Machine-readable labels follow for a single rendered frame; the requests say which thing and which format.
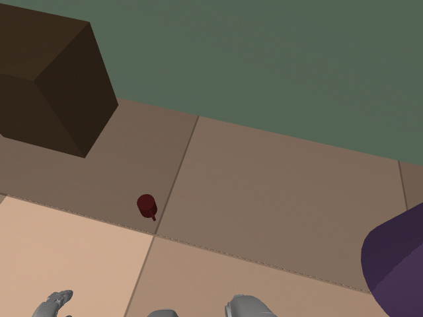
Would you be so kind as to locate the mug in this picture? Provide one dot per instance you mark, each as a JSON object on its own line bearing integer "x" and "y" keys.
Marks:
{"x": 147, "y": 206}

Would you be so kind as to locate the left robot hand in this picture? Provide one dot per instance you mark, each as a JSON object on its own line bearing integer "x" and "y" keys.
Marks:
{"x": 54, "y": 302}

